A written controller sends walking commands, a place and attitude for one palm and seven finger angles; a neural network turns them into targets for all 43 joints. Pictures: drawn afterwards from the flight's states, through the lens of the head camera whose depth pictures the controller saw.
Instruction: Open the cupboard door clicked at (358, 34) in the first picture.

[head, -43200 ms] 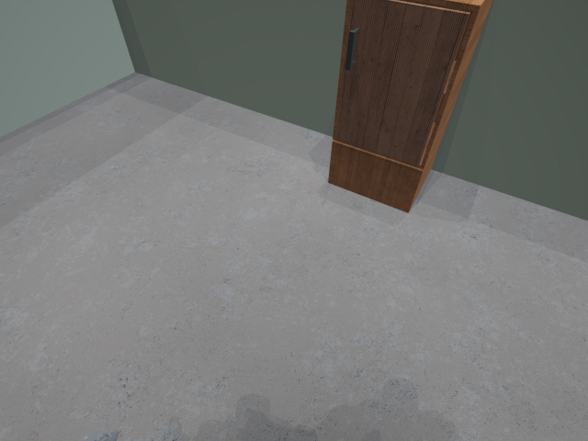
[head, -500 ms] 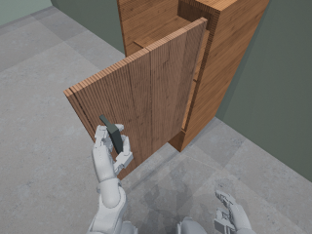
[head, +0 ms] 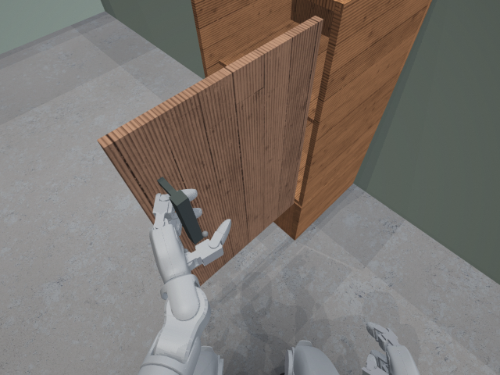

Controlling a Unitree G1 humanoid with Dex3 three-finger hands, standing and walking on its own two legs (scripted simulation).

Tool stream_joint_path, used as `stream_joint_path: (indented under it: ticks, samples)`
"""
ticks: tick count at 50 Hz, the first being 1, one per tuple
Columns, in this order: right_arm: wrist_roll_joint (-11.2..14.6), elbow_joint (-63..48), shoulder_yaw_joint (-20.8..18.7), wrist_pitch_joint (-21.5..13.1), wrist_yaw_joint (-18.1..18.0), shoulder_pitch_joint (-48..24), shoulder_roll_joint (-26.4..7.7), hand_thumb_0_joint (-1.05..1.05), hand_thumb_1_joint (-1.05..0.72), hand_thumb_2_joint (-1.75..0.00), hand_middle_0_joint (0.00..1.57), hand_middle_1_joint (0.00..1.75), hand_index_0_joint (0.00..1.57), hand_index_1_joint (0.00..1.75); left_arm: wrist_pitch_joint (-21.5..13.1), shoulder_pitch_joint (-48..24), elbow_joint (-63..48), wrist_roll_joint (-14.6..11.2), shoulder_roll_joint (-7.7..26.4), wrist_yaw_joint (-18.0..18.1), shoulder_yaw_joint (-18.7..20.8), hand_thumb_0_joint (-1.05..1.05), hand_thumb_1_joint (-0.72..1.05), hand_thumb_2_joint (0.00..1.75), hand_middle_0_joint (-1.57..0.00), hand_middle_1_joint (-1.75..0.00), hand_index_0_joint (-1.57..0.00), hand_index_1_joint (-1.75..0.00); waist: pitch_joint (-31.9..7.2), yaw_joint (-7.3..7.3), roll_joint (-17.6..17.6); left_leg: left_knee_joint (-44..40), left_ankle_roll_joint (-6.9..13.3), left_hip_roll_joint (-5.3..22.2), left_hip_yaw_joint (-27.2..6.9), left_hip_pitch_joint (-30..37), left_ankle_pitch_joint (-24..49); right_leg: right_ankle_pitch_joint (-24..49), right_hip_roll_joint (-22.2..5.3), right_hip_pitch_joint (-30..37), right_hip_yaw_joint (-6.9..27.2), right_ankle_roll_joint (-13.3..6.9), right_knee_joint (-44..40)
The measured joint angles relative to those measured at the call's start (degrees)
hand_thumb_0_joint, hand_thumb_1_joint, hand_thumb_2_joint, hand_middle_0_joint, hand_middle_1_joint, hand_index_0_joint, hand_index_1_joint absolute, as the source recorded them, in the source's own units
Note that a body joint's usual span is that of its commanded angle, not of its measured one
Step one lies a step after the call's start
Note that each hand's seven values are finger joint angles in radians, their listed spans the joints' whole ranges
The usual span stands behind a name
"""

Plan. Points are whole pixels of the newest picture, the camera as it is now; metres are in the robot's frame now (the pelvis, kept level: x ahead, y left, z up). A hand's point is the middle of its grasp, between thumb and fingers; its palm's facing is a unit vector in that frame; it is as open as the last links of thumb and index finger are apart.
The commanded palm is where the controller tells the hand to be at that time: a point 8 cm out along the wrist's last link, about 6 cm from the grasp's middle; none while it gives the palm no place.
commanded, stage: open thumb and fingers to let go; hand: left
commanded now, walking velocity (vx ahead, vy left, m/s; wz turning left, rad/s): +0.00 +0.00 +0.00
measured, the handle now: (181, 212) +0.37 +0.13 +0.03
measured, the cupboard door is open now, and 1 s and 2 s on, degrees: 89 88 88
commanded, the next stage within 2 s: slide the hand sideways off the handle in 0.46 s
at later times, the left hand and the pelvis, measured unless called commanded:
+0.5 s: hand (203, 234) +0.33 +0.09 +0.03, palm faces +0.33 -0.94 -0.01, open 15.1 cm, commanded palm +0.29 +0.14 +0.03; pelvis -0.01 +0.03 +0.00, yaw -1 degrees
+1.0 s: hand (189, 264) +0.28 +0.10 +0.03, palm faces -0.11 -0.99 +0.02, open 16.3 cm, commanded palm +0.26 +0.17 +0.03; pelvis -0.01 +0.06 -0.01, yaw -2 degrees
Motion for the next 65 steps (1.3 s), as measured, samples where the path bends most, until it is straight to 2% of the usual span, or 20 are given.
stream_joint_path:
  ticks: [6,11,23,29,30,31,34,36,37,39,40,42,46,49,51,59,65]
  samples:
    - [0.1,0.3,-0.3,-0.3,0.1,0.4,-0.5,0.01,-0.9,-0.9,0.2,0.3,0.2,0.3,-1.2,-1.8,2.2,-1.0,0.4,-0.5,1.0,0.01,-0.17,0.44,-0.33,-1.24,-0.33,-1.23,0.1,-0.35,-0.1,0.3,0.1,0.0,0.3,-0.4,0.4,0.7,0.0,-0.4,0.3,0.2,0.0]
    - [0.1,0.1,-0.3,-0.4,0.3,0.3,-0.4,0.01,-0.9,-0.9,0.2,0.3,0.2,0.3,-1.8,-2.7,3.5,-0.7,0.1,0.1,0.7,0.0,-0.36,0.35,-0.3,-1.15,-0.31,-1.14,0.2,-0.47,-0.2,0.8,0.4,-0.1,0.6,-0.7,0.5,1.2,0.0,-0.6,0.7,0.7,0.1]
    - [-0.5,-0.8,0.8,-0.2,0.7,-0.8,1.1,0.01,-0.9,-0.9,0.2,0.3,0.21,0.3,-1.6,-5.2,6.1,1.4,-1.1,1.8,-1.2,-0.01,-0.49,0.3,-0.25,-0.69,-0.26,-0.68,0.0,-0.5,-0.3,2.2,1.7,-0.2,1.4,-1.5,0.1,1.9,-0.2,-0.9,1.5,2.0,-0.1]
    - [-0.6,-0.7,1.5,0.3,0.7,-1.3,1.6,0.01,-0.9,-0.9,0.21,0.3,0.21,0.3,-1.4,-6.0,6.7,1.7,-1.2,2.0,-1.8,-0.01,-0.49,0.3,-0.34,-0.58,-0.33,-0.59,0.2,-0.12,-0.3,2.5,2.3,-0.5,1.7,-1.7,0.0,2.1,-0.4,-0.9,1.8,2.7,-0.2]
    - [-0.6,-0.6,1.7,0.3,0.7,-1.4,1.5,0.01,-0.9,-0.9,0.21,0.3,0.21,0.3,-1.4,-5.8,6.4,2.1,-0.8,1.1,-2.0,-0.01,-0.49,0.3,-0.34,-0.57,-0.32,-0.58,0.3,-0.14,-0.4,2.6,2.4,-0.6,1.7,-1.8,0.0,2.2,-0.5,-0.9,1.8,2.8,-0.2]
    - [-0.5,-0.9,1.8,0.3,0.8,-1.2,1.5,0.01,-0.9,-0.9,0.21,0.3,0.21,0.3,-1.9,-5.2,5.9,2.2,0.2,-1.7,-2.0,-0.01,-0.49,0.3,-0.33,-0.55,-0.31,-0.56,0.3,-0.14,-0.4,2.7,2.5,-0.7,1.7,-1.9,0.0,2.1,-0.6,-1.1,1.8,2.8,0.0]
    - [0.7,-2.3,1.8,0.2,0.6,0.1,0.8,0.01,-0.9,-0.9,0.21,0.3,0.21,0.3,-3.7,-3.9,4.3,0.7,5.6,-14.7,-2.8,-0.01,-0.49,0.3,-0.29,-0.48,-0.23,-0.48,0.7,0.17,-0.2,3.7,2.8,-1.1,1.5,-2.4,-0.3,1.8,-1.0,-1.3,1.7,3.0,0.8]
    - [2.0,-3.1,1.9,0.0,0.3,0.8,-0.1,0.01,-0.9,-0.9,0.21,0.3,0.21,0.3,-3.7,-3.8,3.2,-2.7,8.9,-23.1,-3.7,-0.01,-0.49,0.3,-0.26,-0.43,-0.19,-0.43,1.3,0.45,0.3,4.3,3.0,-1.2,1.3,-2.4,-0.6,1.6,-1.1,-1.0,1.5,3.2,1.0]
    - [2.7,-3.4,1.9,-0.1,0.1,1.1,-0.6,0.01,-0.9,-0.9,0.21,0.3,0.21,0.3,-3.2,-3.9,2.8,-4.8,9.7,-26.1,-4.0,-0.01,-0.49,0.3,-0.24,-0.41,-0.18,-0.41,1.6,0.53,0.6,4.5,3.2,-1.2,1.3,-2.2,-0.7,1.6,-1.1,-0.7,1.5,3.4,1.0]
    - [3.7,-3.9,1.9,-0.4,0.0,1.5,-1.3,0.01,-0.9,-0.9,0.21,0.3,0.21,0.3,-1.7,-3.7,1.9,-8.5,9.7,-29.6,-4.0,-0.01,-0.5,0.3,-0.22,-0.38,-0.16,-0.38,2.0,0.64,0.9,4.4,3.4,-1.3,1.5,-1.9,-0.7,1.8,-1.2,-0.3,1.7,3.7,0.7]
    - [4.0,-4.2,1.8,-0.5,0.1,1.8,-1.5,0.01,-0.9,-0.9,0.21,0.3,0.21,0.3,-0.9,-3.2,1.3,-9.7,9.2,-30.2,-3.8,-0.01,-0.5,0.3,-0.21,-0.37,-0.15,-0.37,2.0,0.64,0.9,4.3,3.6,-1.3,1.7,-1.8,-0.6,1.9,-1.2,-0.3,1.9,3.9,0.5]
    - [4.2,-5.1,1.7,-0.7,0.4,2.3,-1.8,0.01,-0.9,-0.9,0.21,0.3,0.21,0.3,0.1,-1.7,-0.5,-10.3,7.7,-29.8,-3.5,-0.01,-0.5,0.3,-0.19,-0.35,-0.15,-0.34,1.6,0.57,0.6,4.0,3.8,-1.4,2.2,-1.8,-0.6,2.1,-1.3,-0.5,2.4,4.1,0.4]
    - [3.8,-6.8,1.5,-0.7,1.3,2.9,-1.8,0.01,-0.9,-0.9,0.21,0.3,0.21,0.3,-0.1,2.0,-4.2,-7.8,6.0,-27.6,-3.9,-0.01,-0.5,0.3,-0.15,-0.32,-0.15,-0.32,0.8,0.39,0.0,4.5,4.2,-1.5,2.9,-2.3,-1.0,1.8,-1.3,-1.3,3.1,4.5,1.1]
    - [3.6,-7.7,1.6,-0.2,1.6,2.6,-1.6,0.01,-0.9,-0.9,0.21,0.3,0.21,0.3,-0.5,4.3,-6.5,-5.9,6.5,-27.3,-4.6,-0.01,-0.5,0.3,-0.14,-0.31,-0.15,-0.31,0.8,0.37,-0.5,5.5,4.3,-1.4,3.1,-2.8,-1.6,1.3,-1.2,-2.0,3.3,4.5,2.0]
    - [3.6,-8.2,1.6,0.1,1.6,2.3,-1.3,0.01,-0.9,-0.9,0.21,0.3,0.21,0.3,-0.2,5.8,-8.0,-5.6,7.2,-27.5,-4.6,-0.01,-0.5,0.3,-0.14,-0.31,-0.15,-0.3,0.9,0.43,-0.6,6.0,4.3,-1.3,3.1,-3.0,-2.0,1.0,-1.1,-2.2,3.3,4.5,2.5]
    - [4.0,-9.7,2.2,-0.2,0.9,1.4,-0.7,0.01,-0.9,-0.9,0.21,0.3,0.21,0.3,0.9,12.8,-15.4,-7.0,9.1,-28.6,-3.8,-0.01,-0.5,0.3,-0.15,-0.3,-0.15,-0.3,1.0,1.26,0.0,6.7,4.1,-1.2,2.3,-3.0,-2.7,0.2,-1.1,-1.7,2.6,4.4,2.8]
    - [4.1,-10.5,2.6,-0.9,0.4,1.0,-0.5,0.01,-0.9,-0.9,0.21,0.3,0.21,0.3,1.7,16.4,-19.4,-7.8,9.7,-31.4,-3.3,-0.01,-0.5,0.3,-0.15,-0.3,-0.15,-0.3,0.6,1.82,0.1,7.4,3.9,-1.3,1.8,-3.5,-3.3,-0.6,-1.1,-2.1,2.1,4.2,3.5]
